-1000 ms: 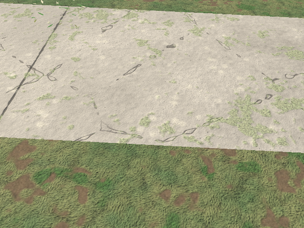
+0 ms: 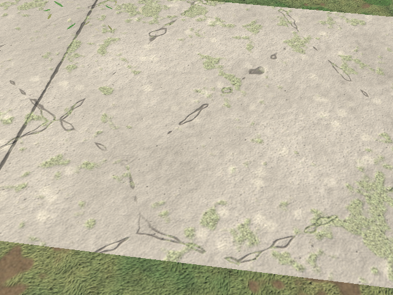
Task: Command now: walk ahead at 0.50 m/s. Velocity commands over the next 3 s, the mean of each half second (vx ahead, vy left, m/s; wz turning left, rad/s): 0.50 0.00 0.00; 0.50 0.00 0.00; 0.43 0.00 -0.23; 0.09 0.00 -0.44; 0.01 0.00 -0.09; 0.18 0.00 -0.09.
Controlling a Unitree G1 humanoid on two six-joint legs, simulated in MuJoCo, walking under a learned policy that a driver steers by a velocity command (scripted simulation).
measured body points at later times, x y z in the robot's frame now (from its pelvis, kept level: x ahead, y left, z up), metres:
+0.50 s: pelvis +0.27 -0.08 +0.00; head +0.30 -0.10 +0.45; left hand +0.34 +0.18 -0.13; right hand +0.35 -0.35 -0.14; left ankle +0.23 +0.08 -0.65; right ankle +0.31 -0.16 -0.74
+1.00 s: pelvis +0.56 -0.03 -0.02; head +0.59 -0.02 +0.43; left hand +0.56 +0.23 -0.16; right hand +0.71 -0.29 -0.13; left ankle +0.65 +0.06 -0.74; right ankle +0.40 -0.17 -0.65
